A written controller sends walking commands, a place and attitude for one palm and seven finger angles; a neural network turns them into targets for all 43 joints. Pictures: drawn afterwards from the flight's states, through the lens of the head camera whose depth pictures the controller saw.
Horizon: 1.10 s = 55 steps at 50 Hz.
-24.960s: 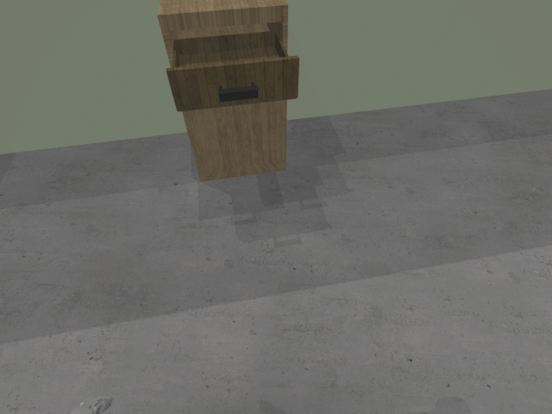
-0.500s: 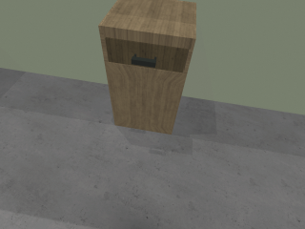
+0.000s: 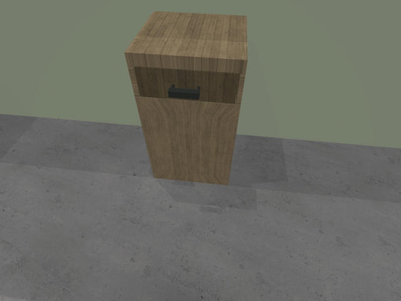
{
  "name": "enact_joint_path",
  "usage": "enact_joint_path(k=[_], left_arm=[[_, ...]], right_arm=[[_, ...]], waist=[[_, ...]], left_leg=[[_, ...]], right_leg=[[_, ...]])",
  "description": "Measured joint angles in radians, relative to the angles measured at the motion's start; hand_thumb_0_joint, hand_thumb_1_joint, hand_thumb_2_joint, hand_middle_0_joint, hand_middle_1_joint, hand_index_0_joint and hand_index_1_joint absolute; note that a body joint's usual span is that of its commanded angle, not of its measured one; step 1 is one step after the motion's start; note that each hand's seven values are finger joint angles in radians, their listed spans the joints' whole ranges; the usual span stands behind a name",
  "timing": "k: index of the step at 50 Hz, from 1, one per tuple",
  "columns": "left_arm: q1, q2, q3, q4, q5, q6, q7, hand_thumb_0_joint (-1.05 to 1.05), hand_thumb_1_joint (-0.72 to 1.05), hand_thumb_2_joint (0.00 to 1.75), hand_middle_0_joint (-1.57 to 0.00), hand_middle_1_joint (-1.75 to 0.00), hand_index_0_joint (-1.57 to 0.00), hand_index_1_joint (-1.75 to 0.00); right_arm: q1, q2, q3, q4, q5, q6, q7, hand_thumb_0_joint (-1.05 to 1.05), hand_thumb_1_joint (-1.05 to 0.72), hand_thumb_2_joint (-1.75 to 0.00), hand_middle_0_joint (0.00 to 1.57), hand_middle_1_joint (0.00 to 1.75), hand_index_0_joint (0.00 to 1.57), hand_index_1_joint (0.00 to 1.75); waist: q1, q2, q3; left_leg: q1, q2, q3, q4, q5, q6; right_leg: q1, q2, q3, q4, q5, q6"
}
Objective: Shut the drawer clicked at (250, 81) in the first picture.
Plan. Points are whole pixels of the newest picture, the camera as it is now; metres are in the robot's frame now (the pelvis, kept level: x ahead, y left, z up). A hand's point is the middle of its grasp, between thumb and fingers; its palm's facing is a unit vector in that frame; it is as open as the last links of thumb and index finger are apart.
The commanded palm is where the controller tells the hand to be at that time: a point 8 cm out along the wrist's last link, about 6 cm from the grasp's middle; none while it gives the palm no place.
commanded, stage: let the arm hang, fingers relaxed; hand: left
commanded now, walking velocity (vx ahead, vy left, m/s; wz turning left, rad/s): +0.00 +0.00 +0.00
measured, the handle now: (185, 90) +0.88 +0.11 -0.09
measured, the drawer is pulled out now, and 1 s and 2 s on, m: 0.00 0.00 0.00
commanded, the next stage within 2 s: look to check the result in 0.18 s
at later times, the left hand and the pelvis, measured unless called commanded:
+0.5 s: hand out of the picture -0.02 +0.14 -0.17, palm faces +0.07 -0.98 -0.18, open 7.4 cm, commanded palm none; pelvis +0.02 -0.02 +0.00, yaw +0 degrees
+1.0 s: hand out of the picture +0.01 +0.12 -0.18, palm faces +0.07 -0.98 -0.18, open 7.4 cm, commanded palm none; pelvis +0.03 -0.03 +0.00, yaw +0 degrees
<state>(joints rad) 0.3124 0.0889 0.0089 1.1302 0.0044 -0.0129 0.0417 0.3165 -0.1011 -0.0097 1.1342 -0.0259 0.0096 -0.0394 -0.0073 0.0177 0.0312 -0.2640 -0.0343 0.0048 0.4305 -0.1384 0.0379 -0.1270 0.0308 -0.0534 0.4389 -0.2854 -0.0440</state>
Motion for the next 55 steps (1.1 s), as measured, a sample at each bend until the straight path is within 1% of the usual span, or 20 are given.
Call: enact_joint_path(k=[9,21,31,38,55], left_arm=[[0.000,0.012,0.007,-0.001,-0.002,-0.001,0.003,0.00,0.91,0.90,-0.20,-0.30,-0.20,-0.30],[0.021,0.009,0.006,0.014,-0.005,0.000,0.005,0.00,0.91,0.90,-0.20,-0.30,-0.19,-0.30],[0.022,-0.001,0.001,0.015,-0.005,-0.005,0.008,0.00,0.91,0.90,-0.20,-0.30,-0.19,-0.30],[0.015,-0.002,0.002,0.011,-0.005,-0.006,0.010,0.00,0.91,0.90,-0.20,-0.30,-0.19,-0.30],[0.019,0.004,0.007,0.004,-0.007,-0.004,0.014,0.00,0.91,0.90,-0.20,-0.30,-0.19,-0.30]], right_arm=[[0.013,0.003,-0.002,0.006,0.001,-0.004,-0.004,0.00,-0.91,-0.90,0.20,0.30,0.20,0.30],[-0.006,-0.005,0.000,0.009,0.005,-0.005,-0.007,0.00,-0.91,-0.90,0.20,0.30,0.20,0.30],[-0.032,-0.015,0.001,0.011,0.006,-0.007,-0.011,0.01,-0.92,-0.90,0.20,0.30,0.20,0.30],[-0.035,-0.020,0.000,0.011,0.007,-0.007,-0.012,0.01,-0.92,-0.90,0.20,0.30,0.20,0.30],[-0.023,-0.010,0.003,0.016,0.009,-0.005,-0.016,0.00,-0.91,-0.90,0.20,0.30,0.20,0.30]], waist=[[-0.004,-0.003,0.012],[0.003,0.000,0.029],[0.010,-0.002,0.028],[0.009,-0.004,0.025],[0.008,-0.005,0.025]], left_leg=[[0.003,0.006,-0.003,0.007,-0.010,-0.008],[0.014,0.013,-0.005,0.005,-0.023,-0.019],[0.030,0.021,-0.007,0.005,-0.036,-0.030],[0.039,0.027,-0.010,0.009,-0.047,-0.038],[0.053,0.039,-0.008,0.017,-0.066,-0.048]], right_leg=[[0.006,0.007,-0.001,-0.002,-0.006,-0.008],[0.022,0.015,-0.002,-0.013,-0.013,-0.017],[0.043,0.023,-0.001,-0.025,-0.020,-0.026],[0.057,0.030,-0.002,-0.033,-0.024,-0.032],[0.079,0.042,0.003,-0.048,-0.029,-0.040]])
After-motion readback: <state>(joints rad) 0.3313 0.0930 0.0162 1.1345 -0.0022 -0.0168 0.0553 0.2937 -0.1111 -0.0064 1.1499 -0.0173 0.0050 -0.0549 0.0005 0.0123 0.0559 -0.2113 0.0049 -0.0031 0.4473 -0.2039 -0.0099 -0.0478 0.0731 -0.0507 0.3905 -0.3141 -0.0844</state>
